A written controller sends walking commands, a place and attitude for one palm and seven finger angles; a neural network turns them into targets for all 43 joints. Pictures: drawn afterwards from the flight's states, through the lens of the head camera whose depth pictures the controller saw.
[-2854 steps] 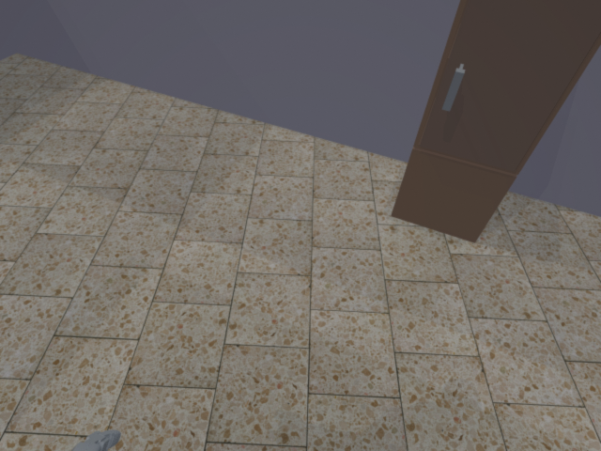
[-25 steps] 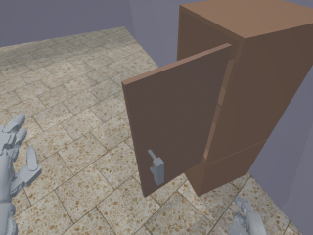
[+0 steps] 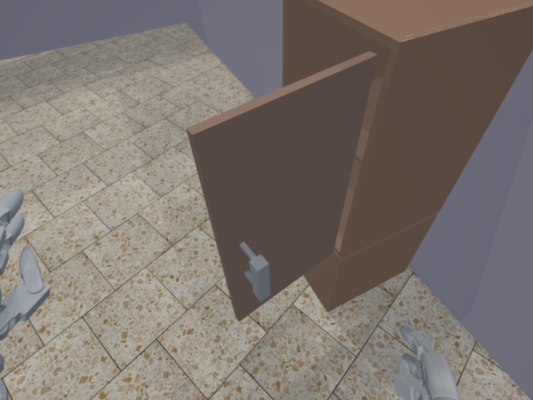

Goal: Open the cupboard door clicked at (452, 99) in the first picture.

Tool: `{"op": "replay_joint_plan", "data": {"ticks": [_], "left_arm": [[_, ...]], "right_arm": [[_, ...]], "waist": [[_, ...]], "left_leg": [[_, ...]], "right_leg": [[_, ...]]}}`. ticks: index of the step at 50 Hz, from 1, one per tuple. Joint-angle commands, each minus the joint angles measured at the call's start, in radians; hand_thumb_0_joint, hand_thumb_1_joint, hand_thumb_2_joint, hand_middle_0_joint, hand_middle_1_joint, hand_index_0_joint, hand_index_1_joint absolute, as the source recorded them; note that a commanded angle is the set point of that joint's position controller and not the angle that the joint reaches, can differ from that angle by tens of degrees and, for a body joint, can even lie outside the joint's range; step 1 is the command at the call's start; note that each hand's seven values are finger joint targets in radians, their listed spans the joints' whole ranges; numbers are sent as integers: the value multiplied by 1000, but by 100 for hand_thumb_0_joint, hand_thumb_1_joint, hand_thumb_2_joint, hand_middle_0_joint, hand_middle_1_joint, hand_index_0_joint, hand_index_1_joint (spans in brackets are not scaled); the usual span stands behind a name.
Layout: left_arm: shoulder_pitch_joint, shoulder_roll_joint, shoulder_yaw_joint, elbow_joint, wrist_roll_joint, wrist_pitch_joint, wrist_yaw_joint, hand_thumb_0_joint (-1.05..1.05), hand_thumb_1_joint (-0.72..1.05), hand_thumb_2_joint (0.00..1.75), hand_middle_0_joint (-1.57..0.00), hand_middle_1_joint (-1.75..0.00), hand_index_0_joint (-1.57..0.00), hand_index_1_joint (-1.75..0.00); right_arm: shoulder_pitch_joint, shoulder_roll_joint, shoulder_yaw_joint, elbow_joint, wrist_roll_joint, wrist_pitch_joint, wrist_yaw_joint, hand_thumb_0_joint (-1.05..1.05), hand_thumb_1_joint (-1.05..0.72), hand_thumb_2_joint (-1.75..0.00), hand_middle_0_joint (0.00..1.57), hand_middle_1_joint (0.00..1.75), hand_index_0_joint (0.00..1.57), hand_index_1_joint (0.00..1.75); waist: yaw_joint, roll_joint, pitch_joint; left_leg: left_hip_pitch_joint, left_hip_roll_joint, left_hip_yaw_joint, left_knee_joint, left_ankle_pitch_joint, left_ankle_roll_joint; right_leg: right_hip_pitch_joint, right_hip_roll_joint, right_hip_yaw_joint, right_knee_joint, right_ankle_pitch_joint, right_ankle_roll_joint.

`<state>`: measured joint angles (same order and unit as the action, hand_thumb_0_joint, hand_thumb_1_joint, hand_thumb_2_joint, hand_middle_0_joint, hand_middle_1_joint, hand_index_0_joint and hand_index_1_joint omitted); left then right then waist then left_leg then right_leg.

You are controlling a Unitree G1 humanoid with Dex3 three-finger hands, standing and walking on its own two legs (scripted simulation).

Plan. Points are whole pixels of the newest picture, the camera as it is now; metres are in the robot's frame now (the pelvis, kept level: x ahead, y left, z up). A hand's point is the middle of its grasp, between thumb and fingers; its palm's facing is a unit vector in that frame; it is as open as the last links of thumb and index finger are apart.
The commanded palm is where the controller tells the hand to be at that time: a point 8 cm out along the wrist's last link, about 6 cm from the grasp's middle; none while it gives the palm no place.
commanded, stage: step back with the hand held close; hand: left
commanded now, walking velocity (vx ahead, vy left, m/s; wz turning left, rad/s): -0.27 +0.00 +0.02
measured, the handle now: (253, 270) +0.37 +0.06 -0.09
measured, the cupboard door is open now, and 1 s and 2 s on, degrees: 100 100 100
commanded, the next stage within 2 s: stop stepping back and stand still in 1.28 s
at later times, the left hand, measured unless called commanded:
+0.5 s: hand out of the picture +0.13 +0.28 +0.14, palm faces +0.42 -0.76 -0.49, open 7.4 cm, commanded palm +0.07 +0.32 +0.17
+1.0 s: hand out of the picture +0.07 +0.28 +0.16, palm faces +0.48 -0.73 -0.48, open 7.4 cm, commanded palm +0.01 +0.30 +0.17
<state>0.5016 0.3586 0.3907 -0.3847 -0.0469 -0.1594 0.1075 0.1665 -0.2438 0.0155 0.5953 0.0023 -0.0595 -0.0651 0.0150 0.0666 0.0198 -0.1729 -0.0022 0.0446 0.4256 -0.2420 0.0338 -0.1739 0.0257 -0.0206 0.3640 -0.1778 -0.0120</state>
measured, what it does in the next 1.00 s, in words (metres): walks backwards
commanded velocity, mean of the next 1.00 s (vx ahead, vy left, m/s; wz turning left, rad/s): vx -0.33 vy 0.00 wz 0.00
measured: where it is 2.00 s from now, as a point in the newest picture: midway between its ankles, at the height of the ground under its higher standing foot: outside the picture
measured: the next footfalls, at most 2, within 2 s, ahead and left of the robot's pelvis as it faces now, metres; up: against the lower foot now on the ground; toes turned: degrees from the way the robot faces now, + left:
right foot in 1.04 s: -0.25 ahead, -0.10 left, +0.00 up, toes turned +2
left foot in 1.22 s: -0.08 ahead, +0.06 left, +0.00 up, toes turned +0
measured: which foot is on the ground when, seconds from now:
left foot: down 0.00-1.00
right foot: down 0.00-0.80, up 0.82-1.00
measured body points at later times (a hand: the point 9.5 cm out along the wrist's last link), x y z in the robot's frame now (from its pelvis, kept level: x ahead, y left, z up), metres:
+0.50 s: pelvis -0.07 +0.02 -0.02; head -0.05 +0.03 +0.43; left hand +0.11 +0.32 +0.17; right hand +0.11 -0.22 -0.09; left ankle -0.01 +0.09 -0.74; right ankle +0.01 -0.11 -0.74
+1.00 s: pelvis -0.12 +0.00 -0.02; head -0.10 +0.02 +0.43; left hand +0.03 +0.32 +0.18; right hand +0.05 -0.23 -0.10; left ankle -0.01 +0.09 -0.74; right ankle -0.26 -0.11 -0.72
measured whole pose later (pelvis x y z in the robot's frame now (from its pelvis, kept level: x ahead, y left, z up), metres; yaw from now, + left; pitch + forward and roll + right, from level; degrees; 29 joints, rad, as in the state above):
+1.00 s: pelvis -0.12 +0.00 -0.02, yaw +1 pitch +4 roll -2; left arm 0.56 0.42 0.50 -0.53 -0.04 -0.26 0.15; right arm 0.19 -0.19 -0.01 0.64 -0.04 -0.14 -0.06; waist 0.02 -0.02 -0.02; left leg -0.53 0.01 0.05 0.53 -0.08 0.05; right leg -0.19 0.09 0.04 0.69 -0.46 0.00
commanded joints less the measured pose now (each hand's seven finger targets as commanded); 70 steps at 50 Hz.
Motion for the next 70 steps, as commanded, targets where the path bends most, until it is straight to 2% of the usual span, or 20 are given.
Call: {"op": "replay_joint_plan", "data": {"ticks": [1, 7, 26, 33, 36, 38, 41, 44, 48, 52, 53, 55, 57, 58, 60, 62, 63, 64, 67, 70], "left_arm": [[13, 236, 153, -241, -3, -63, 31, 0, 90, 90, -20, -30, -20, -30], [56, 244, 171, -279, -5, -62, 44, 0, 90, 90, -20, -30, -20, -30], [-48, 233, 195, -331, 55, -112, 64, 0, 90, 90, -20, -30, -20, -30], [-67, 230, 180, -338, 42, -124, 58, 0, 90, 90, -20, -30, -20, -30], [-50, 262, 197, -351, 28, -131, 64, 0, 90, 90, -20, -30, -20, -30], [-11, 254, 203, -354, 24, -139, 64, 0, 90, 90, -20, -30, -20, -30], [21, 264, 250, -364, 36, -150, 59, 0, 90, 90, -20, -30, -20, -30], [60, 242, 251, -320, 28, -154, 48, 0, 90, 90, -20, -30, -20, -30], [19, 189, 148, -346, -9, -157, 61, 0, 90, 90, -20, -30, -20, -30], [-109, 251, 143, -389, 4, -180, 42, 0, 90, 90, -20, -30, -20, -30], [-128, 281, 157, -391, 8, -183, 42, 0, 90, 90, -20, -30, -20, -30], [-88, 331, 224, -364, -7, -171, 46, 0, 90, 90, -20, -30, -20, -30], [93, 354, 278, -307, -3, -142, 39, 0, 90, 90, -20, -30, -20, -30], [118, 337, 264, -322, -8, -129, 28, 0, 90, 90, -20, -30, -20, -30], [80, 319, 227, -368, -23, -119, 14, 0, 90, 90, -20, -30, -20, -30], [126, 296, 199, -306, -43, -96, -2, 0, 90, 90, -20, -30, -20, -30], [157, 287, 189, -319, -47, -86, -7, 0, 90, 90, -20, -30, -20, -30], [157, 275, 188, -326, -41, -75, -8, 0, 90, 90, -20, -30, -20, -30], [155, 250, 154, -352, -40, -47, 17, 0, 90, 90, -20, -30, -20, -30], [135, 271, 180, -381, -41, -31, 47, 0, 90, 90, -20, -30, -20, -30]], "right_arm": [[-100, -117, -64, -170, 4, -18, -19, 0, -90, -90, 20, 30, 20, 30], [-94, -108, -71, -197, 7, 4, -24, 0, -90, -90, 20, 30, 20, 30], [-60, -137, -72, -198, -6, -70, -30, 0, -90, -90, 20, 30, 20, 30], [-36, -121, -72, -175, -5, -85, -14, 0, -90, -90, 20, 30, 20, 30], [-38, -119, -71, -160, -5, -77, -10, 0, -90, -90, 20, 30, 20, 30], [-40, -118, -69, -165, -1, -74, -12, 0, -90, -90, 20, 30, 20, 30], [-78, -127, -78, -179, -3, -86, -17, 0, -90, -90, 20, 30, 20, 30], [-65, -120, -94, -160, -14, -113, -7, 0, -90, -90, 20, 30, 20, 30], [-35, -100, -81, -62, -58, -145, -1, 0, -90, -90, 20, 30, 20, 30], [-64, -108, -86, -40, -31, -127, 16, 0, -90, -90, 20, 30, 20, 30], [-75, -94, -86, -63, -15, -105, 14, 0, -90, -90, 20, 30, 20, 30], [-142, -82, -74, -134, 21, -86, 1, 0, -90, -90, 20, 30, 20, 30], [-173, -67, -46, -178, 21, -61, -6, 0, -90, -90, 20, 30, 20, 30], [-165, -66, -30, -176, 14, -46, -13, 0, -90, -90, 20, 30, 20, 30], [-138, -105, -27, -174, 12, -19, -17, 0, -90, -90, 20, 30, 20, 30], [-89, -120, -63, -160, 16, -25, 5, 0, -90, -90, 20, 30, 20, 30], [-84, -109, -71, -159, -7, -41, 15, 0, -90, -90, 20, 30, 20, 30], [-78, -108, -74, -148, -22, -58, 16, 0, -90, -90, 20, 30, 20, 30], [-66, -109, -73, -143, -9, -85, 18, 0, -90, -90, 20, 30, 20, 30], [-87, -116, -73, -161, -9, -95, 1, 0, -90, -90, 20, 30, 20, 30]], "waist": [[-1, -27, -188], [-4, -29, -190], [-13, 67, -71], [-31, -84, -38], [-36, -68, -61], [-34, -22, -90], [-4, 187, -137], [-7, 110, -113], [-23, 109, -172], [-8, 44, -312], [-21, -55, -343], [-9, -325, -296], [12, -244, -235], [0, -132, -236], [-20, 36, -245], [-9, 115, -298], [4, 188, -320], [12, 164, -277], [-5, 80, -227], [-6, 118, -145]], "left_leg": [[-15, 58, -56, -37, 321, -10], [-98, 70, -66, -33, 287, -6], [-665, 167, -200, -165, -491, 86], [-511, 42, -124, 64, -407, 31], [-375, 18, -120, 81, -325, 11], [-445, 58, -164, -21, -357, 30], [-709, 247, -347, -271, -509, 115], [-613, 313, -343, -258, -441, 149], [-58, 290, -298, -141, 234, 101], [238, 197, -108, 101, 708, 22], [226, 151, -40, 153, 637, 3], [-30, 2, 45, 229, 107, -18], [-233, -32, 7, 252, -92, -19], [-230, -44, 29, 164, -3, -24], [-32, 7, -13, 44, 543, 0], [202, 214, -188, -56, 983, 84], [170, 282, -247, -95, 961, 115], [74, 298, -237, -135, 776, 123], [8, 281, -195, -175, 484, 128], [-273, 256, -158, -297, -108, 101]], "right_leg": [[103, -70, 59, 30, 383, 7], [116, -63, 69, 85, 380, 9], [263, 20, 71, 345, 38, 32], [-15, -81, 243, 115, -115, -21], [-140, -96, 222, 47, -187, -31], [-43, -48, 152, 136, -146, -2], [256, 90, 38, 529, -4, 39], [160, 106, 73, 625, -240, 27], [-128, 54, 63, 245, -362, 2], [-118, -9, 88, -54, 157, 20], [-103, -69, 138, -42, 441, 30], [43, -171, 130, 5, 1136, 180], [120, -213, 139, 91, 1203, 120], [148, -176, 115, 138, 1182, 76], [47, -42, 57, 175, 938, 100], [-147, 59, 44, 362, -39, 82], [-163, 68, 75, 458, -377, 50], [-128, 60, 83, 523, -414, 30], [-139, 38, 53, 527, -308, 39], [28, 37, -5, 465, -303, 20]]}}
